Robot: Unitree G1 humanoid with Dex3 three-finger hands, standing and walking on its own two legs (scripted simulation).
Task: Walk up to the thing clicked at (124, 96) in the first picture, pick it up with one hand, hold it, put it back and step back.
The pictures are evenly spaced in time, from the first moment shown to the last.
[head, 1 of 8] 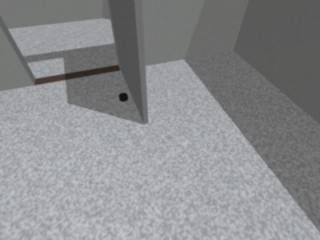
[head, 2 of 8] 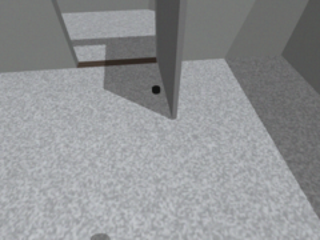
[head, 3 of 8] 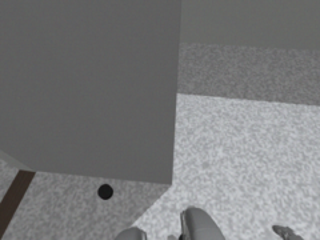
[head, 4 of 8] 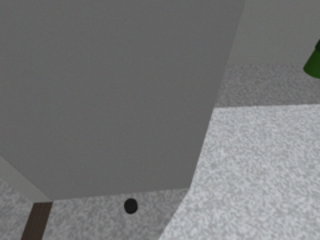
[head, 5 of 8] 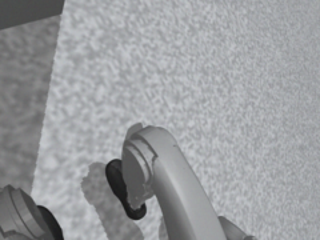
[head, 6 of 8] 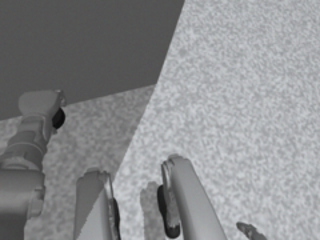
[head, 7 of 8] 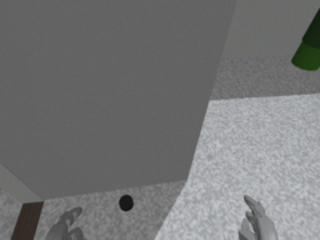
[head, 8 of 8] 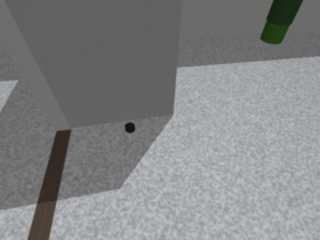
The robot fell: no
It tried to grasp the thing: yes
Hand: left
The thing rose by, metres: 0.68
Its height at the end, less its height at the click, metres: +0.00
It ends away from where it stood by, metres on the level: 0.01
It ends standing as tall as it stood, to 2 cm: yes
